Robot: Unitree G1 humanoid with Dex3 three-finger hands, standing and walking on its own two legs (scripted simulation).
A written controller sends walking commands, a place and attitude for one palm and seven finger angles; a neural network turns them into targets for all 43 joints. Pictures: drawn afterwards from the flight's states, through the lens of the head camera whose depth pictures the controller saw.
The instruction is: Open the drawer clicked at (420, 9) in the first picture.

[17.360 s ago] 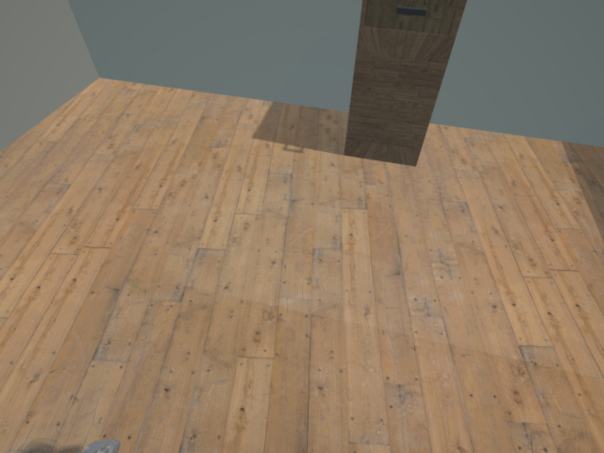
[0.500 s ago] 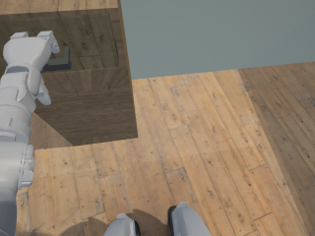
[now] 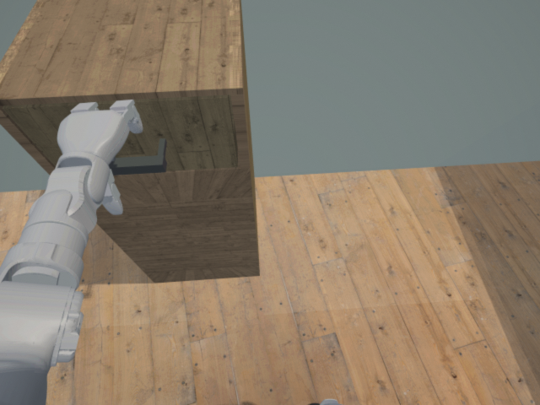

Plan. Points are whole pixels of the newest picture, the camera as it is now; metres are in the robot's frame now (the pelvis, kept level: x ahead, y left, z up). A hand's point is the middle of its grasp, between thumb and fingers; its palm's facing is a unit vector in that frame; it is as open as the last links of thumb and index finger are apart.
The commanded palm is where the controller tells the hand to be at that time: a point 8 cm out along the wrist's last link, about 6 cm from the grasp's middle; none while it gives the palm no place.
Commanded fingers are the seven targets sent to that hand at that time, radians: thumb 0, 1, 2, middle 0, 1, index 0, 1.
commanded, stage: lift the fingers back up to retry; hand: left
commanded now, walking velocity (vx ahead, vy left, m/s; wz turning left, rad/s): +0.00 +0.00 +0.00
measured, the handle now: (133, 155) +0.52 +0.23 +0.02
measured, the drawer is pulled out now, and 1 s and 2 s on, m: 0.00 0.00 0.00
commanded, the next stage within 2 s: re-aim the fingers above the handle in 0.06 s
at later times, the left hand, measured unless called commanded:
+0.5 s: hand (104, 162) +0.47 +0.25 +0.07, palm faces -0.04 -0.02 -1.00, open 13.9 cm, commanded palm +0.45 +0.24 +0.13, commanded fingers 0.00 -0.50 0.30 -0.30 -1.20 -0.30 -1.20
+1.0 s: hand (114, 160) +0.46 +0.23 +0.07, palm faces -0.02 +0.00 -1.00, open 13.9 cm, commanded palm +0.45 +0.24 +0.13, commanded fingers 0.00 -0.50 0.30 -0.30 -1.20 -0.30 -1.20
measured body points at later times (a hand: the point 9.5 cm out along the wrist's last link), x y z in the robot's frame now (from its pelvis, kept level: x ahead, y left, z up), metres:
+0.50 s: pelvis +0.01 -0.01 +0.00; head +0.09 -0.02 +0.44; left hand +0.46 +0.25 +0.12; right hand +0.05 -0.29 -0.13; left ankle -0.04 +0.09 -0.72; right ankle +0.00 -0.13 -0.72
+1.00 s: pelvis -0.01 -0.01 +0.00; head +0.07 -0.02 +0.45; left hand +0.46 +0.23 +0.13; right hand +0.01 -0.28 -0.13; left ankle -0.04 +0.09 -0.72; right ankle +0.00 -0.13 -0.72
